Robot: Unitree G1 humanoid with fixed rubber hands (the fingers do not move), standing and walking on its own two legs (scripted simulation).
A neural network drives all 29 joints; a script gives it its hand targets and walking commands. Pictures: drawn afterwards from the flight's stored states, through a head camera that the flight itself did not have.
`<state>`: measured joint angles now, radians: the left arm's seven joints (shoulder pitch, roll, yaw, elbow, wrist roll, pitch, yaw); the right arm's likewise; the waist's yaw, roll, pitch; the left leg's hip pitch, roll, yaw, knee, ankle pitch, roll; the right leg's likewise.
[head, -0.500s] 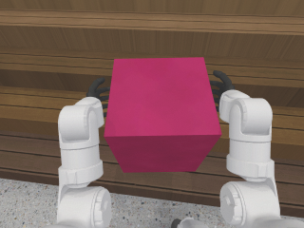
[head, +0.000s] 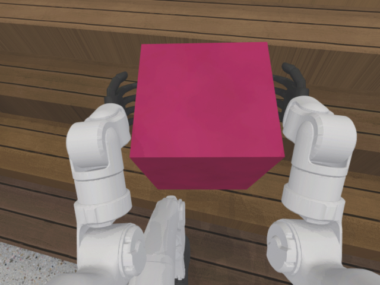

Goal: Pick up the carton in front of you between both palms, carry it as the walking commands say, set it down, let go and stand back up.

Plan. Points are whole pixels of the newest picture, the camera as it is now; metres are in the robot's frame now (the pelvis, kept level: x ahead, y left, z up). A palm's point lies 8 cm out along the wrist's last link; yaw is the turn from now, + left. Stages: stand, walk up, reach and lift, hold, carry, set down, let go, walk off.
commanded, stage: carry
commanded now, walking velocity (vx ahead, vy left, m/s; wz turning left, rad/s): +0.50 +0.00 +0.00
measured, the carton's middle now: (202, 128) +0.40 +0.03 +0.07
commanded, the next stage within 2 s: none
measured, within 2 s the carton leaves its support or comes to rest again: neither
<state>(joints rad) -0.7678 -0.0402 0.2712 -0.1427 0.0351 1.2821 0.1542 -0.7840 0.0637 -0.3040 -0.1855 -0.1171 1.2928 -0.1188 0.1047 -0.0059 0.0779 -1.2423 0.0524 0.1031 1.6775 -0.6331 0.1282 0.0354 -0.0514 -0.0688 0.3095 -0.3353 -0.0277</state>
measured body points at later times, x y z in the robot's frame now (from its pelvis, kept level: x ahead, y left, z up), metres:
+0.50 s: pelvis +0.36 +0.04 +0.20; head +0.36 +0.08 +0.65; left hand +0.73 +0.19 +0.36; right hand +0.73 -0.11 +0.39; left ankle +0.23 +0.10 -0.54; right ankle +0.49 -0.03 -0.37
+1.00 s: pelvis +0.66 +0.13 +0.37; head +0.69 +0.10 +0.82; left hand +1.06 +0.26 +0.57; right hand +1.06 -0.04 +0.56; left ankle +0.82 +0.23 -0.24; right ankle +0.49 -0.01 -0.34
